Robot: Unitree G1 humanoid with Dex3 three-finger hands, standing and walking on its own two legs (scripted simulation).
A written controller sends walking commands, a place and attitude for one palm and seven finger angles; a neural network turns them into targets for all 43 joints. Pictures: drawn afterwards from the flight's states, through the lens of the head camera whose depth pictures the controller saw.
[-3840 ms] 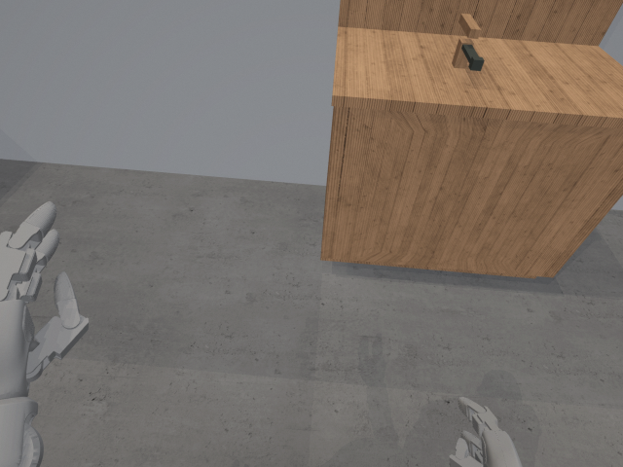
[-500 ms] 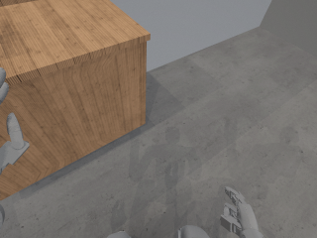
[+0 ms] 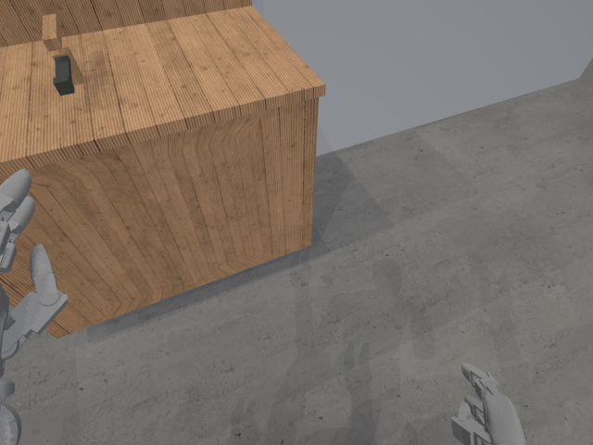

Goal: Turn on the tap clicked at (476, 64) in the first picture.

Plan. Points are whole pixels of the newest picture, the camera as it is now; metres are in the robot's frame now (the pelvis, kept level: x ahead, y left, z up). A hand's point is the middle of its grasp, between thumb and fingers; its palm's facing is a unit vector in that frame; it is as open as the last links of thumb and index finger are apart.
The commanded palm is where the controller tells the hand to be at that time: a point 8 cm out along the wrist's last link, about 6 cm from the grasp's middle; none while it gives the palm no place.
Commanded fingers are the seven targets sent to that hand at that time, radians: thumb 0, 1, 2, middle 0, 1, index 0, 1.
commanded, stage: take the last steps up to it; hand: left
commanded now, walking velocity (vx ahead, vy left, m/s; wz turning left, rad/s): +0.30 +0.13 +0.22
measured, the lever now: (64, 85) +0.75 +0.51 +0.08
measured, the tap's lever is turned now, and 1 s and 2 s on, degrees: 0 0 0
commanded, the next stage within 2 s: none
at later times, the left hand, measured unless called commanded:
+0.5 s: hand (3, 336) +0.19 +0.26 +0.17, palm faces +0.51 -0.76 -0.41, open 7.4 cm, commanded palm +0.12 +0.30 +0.18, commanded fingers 0.00 0.90 0.90 -0.20 -0.30 -0.20 -0.30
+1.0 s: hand out of the picture +0.26 +0.31 +0.18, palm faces +0.47 -0.77 -0.43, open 7.4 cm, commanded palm +0.20 +0.35 +0.18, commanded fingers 0.00 0.90 0.90 -0.20 -0.30 -0.20 -0.30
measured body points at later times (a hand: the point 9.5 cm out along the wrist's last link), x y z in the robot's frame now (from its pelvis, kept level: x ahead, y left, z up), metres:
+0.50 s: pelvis +0.00 +0.00 -0.01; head +0.00 -0.02 +0.44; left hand +0.15 +0.30 +0.19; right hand +0.17 -0.18 -0.13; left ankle -0.04 +0.12 -0.69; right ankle +0.05 -0.09 -0.74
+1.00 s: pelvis +0.07 +0.05 +0.00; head +0.09 +0.05 +0.45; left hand +0.23 +0.34 +0.20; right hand +0.25 -0.13 -0.10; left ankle +0.05 +0.17 -0.74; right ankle +0.12 -0.05 -0.72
